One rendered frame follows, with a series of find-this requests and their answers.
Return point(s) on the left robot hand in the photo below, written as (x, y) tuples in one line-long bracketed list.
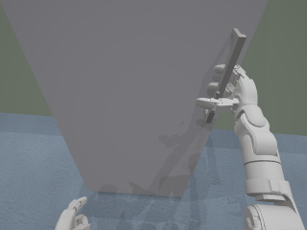
[(68, 219)]

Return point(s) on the right robot hand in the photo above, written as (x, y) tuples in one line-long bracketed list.
[(244, 93)]

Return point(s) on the right robot upper arm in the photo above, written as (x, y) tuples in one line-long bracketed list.
[(271, 217)]

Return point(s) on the fridge door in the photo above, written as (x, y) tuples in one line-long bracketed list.
[(121, 78)]

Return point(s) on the handle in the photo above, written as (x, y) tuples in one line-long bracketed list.
[(228, 69)]

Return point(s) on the robot right forearm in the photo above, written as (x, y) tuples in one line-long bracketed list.
[(265, 177)]

